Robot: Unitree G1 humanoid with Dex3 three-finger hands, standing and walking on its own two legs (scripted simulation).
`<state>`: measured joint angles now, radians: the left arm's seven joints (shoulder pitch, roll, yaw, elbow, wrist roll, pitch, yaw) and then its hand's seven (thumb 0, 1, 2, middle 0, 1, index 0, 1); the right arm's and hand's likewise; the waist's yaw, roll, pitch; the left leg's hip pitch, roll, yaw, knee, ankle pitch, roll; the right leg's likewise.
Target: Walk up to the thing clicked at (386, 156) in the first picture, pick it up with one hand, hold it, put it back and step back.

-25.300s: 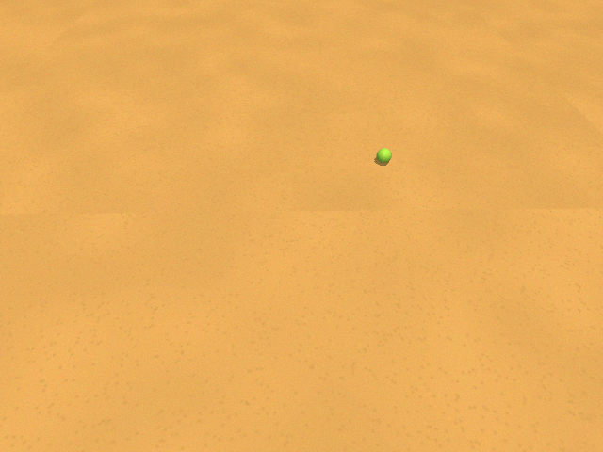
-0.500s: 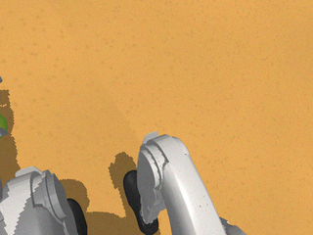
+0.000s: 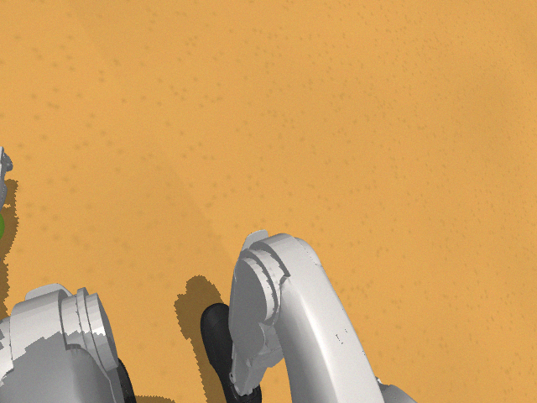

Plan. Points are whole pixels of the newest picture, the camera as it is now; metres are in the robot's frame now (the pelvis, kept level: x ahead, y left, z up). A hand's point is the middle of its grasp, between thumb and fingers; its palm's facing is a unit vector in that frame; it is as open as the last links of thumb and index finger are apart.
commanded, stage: rest palm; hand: left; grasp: from above
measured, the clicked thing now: out of the picture +0.42 +0.29 -0.26
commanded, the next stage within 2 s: close in 1.12 s
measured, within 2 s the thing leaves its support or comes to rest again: neither
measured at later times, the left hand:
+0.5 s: hand out of the picture +0.40 +0.28 -0.24, palm faces -0.47 -0.20 -0.86, open 14.1 cm
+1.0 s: hand out of the picture +0.42 +0.29 -0.26, palm faces -0.44 -0.18 -0.88, open 13.9 cm
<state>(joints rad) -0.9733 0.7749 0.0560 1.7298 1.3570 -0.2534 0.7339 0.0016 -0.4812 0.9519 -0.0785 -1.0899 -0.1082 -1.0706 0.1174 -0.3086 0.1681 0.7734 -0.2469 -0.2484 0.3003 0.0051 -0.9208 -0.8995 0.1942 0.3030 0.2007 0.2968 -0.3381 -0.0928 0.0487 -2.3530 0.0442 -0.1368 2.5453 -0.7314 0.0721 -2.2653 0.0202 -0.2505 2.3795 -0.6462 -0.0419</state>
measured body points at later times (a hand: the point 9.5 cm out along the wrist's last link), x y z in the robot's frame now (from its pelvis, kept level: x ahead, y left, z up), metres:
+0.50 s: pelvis +0.00 +0.00 +0.00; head +0.26 +0.10 +0.35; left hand +0.42 +0.29 -0.19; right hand +0.04 -0.25 -0.07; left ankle +0.06 +0.11 -0.27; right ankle +0.11 -0.09 -0.27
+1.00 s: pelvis +0.00 +0.00 +0.00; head +0.28 +0.11 +0.34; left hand +0.44 +0.30 -0.21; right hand +0.05 -0.26 -0.06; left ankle +0.06 +0.11 -0.27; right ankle +0.11 -0.09 -0.27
